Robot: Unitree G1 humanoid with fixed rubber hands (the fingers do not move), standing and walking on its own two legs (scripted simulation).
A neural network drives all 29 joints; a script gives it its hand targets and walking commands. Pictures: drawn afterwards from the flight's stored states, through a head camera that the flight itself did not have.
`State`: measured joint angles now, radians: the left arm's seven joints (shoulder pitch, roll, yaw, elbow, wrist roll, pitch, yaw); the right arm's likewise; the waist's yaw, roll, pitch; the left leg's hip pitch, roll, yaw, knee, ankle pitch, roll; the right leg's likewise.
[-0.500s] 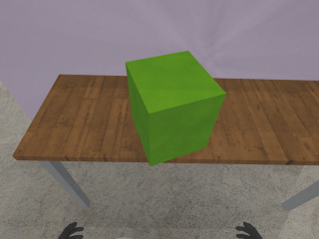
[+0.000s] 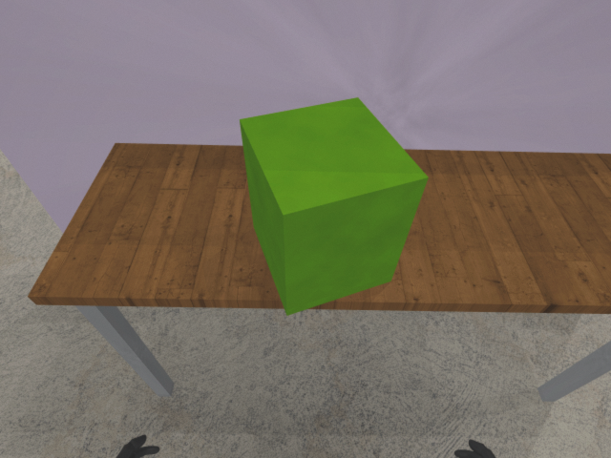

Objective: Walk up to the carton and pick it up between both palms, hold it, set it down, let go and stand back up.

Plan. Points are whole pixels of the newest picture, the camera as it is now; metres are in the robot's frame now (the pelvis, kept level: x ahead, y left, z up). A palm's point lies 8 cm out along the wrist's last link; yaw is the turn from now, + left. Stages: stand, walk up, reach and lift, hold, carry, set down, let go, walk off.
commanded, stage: stand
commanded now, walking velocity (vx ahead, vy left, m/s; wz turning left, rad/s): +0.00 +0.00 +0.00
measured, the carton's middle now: (322, 207) +0.48 -0.02 +0.03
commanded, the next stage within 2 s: none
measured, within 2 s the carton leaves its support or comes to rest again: neither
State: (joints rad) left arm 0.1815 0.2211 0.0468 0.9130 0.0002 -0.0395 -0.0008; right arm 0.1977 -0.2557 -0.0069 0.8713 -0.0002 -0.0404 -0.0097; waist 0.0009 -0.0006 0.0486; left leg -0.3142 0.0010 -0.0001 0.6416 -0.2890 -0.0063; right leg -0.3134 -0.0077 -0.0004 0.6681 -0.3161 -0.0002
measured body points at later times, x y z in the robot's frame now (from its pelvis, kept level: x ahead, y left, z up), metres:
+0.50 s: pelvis +0.00 +0.00 +0.01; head +0.00 -0.01 +0.46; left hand +0.09 +0.25 -0.13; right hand +0.09 -0.26 -0.13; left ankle +0.04 +0.13 -0.72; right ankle +0.03 -0.12 -0.72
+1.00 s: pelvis -0.01 +0.00 +0.01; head +0.00 -0.01 +0.46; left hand +0.09 +0.25 -0.13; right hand +0.09 -0.26 -0.13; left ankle +0.04 +0.13 -0.72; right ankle +0.03 -0.12 -0.72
